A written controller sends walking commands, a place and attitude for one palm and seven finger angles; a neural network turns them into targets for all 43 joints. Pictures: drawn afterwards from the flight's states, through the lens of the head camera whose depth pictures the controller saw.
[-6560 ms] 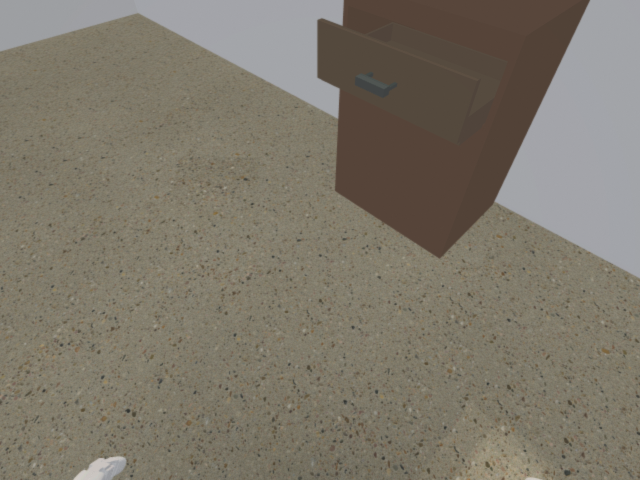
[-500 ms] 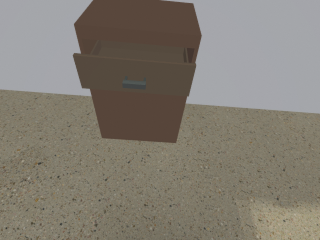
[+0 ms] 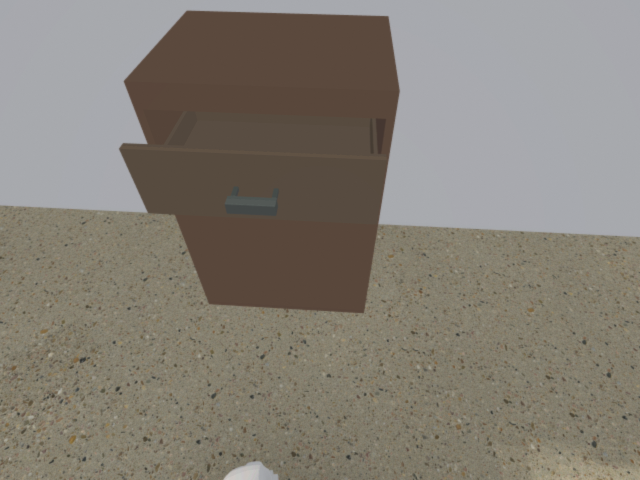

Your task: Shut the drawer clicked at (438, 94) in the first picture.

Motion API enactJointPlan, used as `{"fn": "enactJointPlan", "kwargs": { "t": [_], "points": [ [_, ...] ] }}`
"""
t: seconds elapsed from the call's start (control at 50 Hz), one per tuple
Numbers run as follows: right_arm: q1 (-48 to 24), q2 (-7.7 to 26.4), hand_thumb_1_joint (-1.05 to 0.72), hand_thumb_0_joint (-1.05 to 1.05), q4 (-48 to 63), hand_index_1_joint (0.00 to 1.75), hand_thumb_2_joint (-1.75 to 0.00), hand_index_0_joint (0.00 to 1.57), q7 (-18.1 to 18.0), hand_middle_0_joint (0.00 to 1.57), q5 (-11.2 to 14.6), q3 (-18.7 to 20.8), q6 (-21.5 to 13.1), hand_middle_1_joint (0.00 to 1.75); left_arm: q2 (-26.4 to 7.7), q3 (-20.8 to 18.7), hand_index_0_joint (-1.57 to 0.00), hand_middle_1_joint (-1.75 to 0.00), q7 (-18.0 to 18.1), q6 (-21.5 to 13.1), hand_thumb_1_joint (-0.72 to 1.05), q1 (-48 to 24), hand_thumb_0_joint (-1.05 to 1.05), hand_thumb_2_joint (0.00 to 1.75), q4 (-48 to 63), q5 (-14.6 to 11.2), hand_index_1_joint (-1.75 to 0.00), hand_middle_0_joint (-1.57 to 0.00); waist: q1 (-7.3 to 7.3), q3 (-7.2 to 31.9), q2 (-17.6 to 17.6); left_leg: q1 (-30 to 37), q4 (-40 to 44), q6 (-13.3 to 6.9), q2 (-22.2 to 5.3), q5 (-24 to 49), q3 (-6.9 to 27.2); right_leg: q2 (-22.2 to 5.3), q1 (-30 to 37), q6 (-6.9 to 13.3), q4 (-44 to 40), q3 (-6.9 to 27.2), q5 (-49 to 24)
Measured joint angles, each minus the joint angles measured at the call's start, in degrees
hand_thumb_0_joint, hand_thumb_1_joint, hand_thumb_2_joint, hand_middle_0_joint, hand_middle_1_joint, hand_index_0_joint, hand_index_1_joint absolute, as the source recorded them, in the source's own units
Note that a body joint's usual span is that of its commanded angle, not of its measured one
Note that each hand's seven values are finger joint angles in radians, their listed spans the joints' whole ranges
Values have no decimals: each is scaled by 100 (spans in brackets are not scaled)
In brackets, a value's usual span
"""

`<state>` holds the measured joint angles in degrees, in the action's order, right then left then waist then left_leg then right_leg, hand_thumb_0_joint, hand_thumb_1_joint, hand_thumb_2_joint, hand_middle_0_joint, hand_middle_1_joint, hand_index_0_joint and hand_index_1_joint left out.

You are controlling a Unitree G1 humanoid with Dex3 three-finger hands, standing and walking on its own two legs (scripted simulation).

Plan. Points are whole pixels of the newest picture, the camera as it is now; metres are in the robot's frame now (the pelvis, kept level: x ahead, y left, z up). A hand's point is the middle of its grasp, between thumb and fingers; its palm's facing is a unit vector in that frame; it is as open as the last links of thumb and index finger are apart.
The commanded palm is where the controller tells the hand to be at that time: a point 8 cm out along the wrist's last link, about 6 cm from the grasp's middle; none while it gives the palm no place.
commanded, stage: take the last steps up to it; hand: left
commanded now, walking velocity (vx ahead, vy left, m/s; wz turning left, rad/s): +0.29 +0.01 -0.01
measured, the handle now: (253, 198) +0.65 +0.17 -0.07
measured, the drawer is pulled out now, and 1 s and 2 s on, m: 0.15 0.15 0.15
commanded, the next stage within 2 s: come to a stop and stand still in 0.34 s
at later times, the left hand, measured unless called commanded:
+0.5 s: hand (193, 441) +0.21 +0.21 -0.17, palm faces -0.01 -0.98 -0.21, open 7.3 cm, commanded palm none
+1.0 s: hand (178, 441) +0.22 +0.24 -0.19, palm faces +0.06 -0.98 -0.21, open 7.4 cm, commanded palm none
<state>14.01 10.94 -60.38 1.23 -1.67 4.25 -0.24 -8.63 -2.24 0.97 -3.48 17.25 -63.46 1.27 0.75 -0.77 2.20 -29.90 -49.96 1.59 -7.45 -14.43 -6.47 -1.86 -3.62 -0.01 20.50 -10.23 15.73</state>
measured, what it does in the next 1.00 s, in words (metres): walks ahead: left foot, then right foot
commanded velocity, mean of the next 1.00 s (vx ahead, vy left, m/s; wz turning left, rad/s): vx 0.01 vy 0.03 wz -0.01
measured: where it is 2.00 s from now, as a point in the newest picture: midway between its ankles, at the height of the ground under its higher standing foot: outside the picture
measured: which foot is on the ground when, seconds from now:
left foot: up 0.00-0.12, down 0.14-0.60, up 0.62-0.94, down 0.96-1.00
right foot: down 0.00-0.14, up 0.16-0.54, down 0.56-0.96, up 0.98-1.00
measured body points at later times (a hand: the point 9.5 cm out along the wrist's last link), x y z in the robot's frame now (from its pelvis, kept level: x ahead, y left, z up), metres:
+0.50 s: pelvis +0.16 +0.03 +0.00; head +0.17 +0.03 +0.45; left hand +0.21 +0.26 -0.15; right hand +0.14 -0.20 -0.16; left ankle +0.15 +0.12 -0.74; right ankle +0.22 -0.10 -0.71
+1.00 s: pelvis +0.14 +0.05 -0.01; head +0.15 +0.07 +0.43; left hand +0.21 +0.29 -0.17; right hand +0.19 -0.20 -0.16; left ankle +0.14 +0.16 -0.74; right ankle +0.23 -0.10 -0.73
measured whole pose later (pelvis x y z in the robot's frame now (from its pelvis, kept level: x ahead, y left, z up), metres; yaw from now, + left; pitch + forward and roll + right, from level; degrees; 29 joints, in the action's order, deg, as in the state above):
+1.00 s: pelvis +0.14 +0.05 -0.01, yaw -1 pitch -2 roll +0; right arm 11.8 9.7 -57.7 -1.0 -1.3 3.1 1.1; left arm -11.3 -3.6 1.9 3.6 8.6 -58.4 1.0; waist -0.5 -3.3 -2.6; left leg -13.3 -33.3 -0.3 -0.8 -18.7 -3.8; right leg -5.5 -23.7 -1.1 35.8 -3.7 15.6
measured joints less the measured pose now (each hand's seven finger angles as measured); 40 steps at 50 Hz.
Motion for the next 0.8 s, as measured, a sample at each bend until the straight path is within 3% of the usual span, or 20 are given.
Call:
{"fn": "enactJointPlan", "kwargs": {
  "t": [0.12,0.16,0.22,0.28,0.38,0.5,0.56,0.66,0.74,0.8],
  "points": [
    [-540,4,-91,1,328,30,-90,20,68,20,5,-68,-160,30,-7,-4,-20,-30,-51,104,92,495,0,90,-262,6,-30,-20,-251,-129,-203,606,1395,-150,162,168,-124,-130,310,-244,431,36,623],
    [-636,-3,-91,1,422,30,-90,20,22,20,-33,-93,-290,30,-14,-14,-20,-30,-79,193,92,586,0,90,-308,-28,-30,-20,-271,-202,-285,709,1393,-392,230,430,-200,-251,-75,-150,1578,201,1117],
    [-622,-97,-91,1,442,30,-90,20,-70,20,-13,-161,-336,30,-64,-37,-20,-30,-102,312,91,484,1,90,-311,-32,-30,-20,-302,-279,-405,906,1301,-503,320,13,-365,-212,-1119,71,3842,638,1181],
    [-431,-233,-91,0,311,30,-90,20,-150,20,13,-211,-346,30,-114,-70,-19,-30,-130,305,91,277,1,90,-208,-4,-30,-20,-274,-263,-457,1328,1882,-473,455,128,-466,-292,-1895,74,4539,668,603],
    [-41,-185,-95,-1,69,30,-90,20,-236,21,50,-142,-340,30,-99,-87,-19,-30,-96,316,91,-75,1,90,95,10,-30,-19,-185,-166,-413,1901,2661,-493,599,283,-545,-411,-2448,-45,3778,626,186],
    [397,-261,-93,0,-238,30,-90,20,-207,20,12,-173,-201,30,-141,-81,-19,-30,-43,364,93,-505,1,90,257,17,-30,-19,-1,-175,-327,2268,2714,-337,594,35,-533,-384,-2149,-86,2256,532,15],
    [577,-347,-92,1,-408,30,-90,20,-232,20,40,-218,-124,30,-169,-20,-19,-30,-1,275,93,-632,1,90,306,0,-30,-19,41,-204,-341,2283,2297,-188,580,-318,-526,-336,-1583,-61,1159,530,-794],
    [493,-323,-91,1,-511,30,-90,20,-251,20,129,-193,133,30,69,106,-19,-30,75,244,92,-870,1,90,260,-54,-30,-19,170,-250,8,1991,1550,8,439,-1123,-180,-180,-1475,176,1143,334,-326],
    [250,-314,-91,1,-366,30,-90,20,-272,20,142,-132,276,30,150,56,-20,-30,142,305,92,-1128,0,90,419,-24,-30,-20,67,-394,-41,1349,135,61,600,-1650,220,-259,-1482,204,966,267,-496],
    [15,-217,-91,1,-183,30,-90,20,-262,20,133,-78,333,30,156,16,-20,-30,155,385,92,-1208,0,90,534,8,-30,-20,-15,-462,-77,1056,-322,99,655,-1595,374,-319,-1530,157,851,276,-649]
  ]
}}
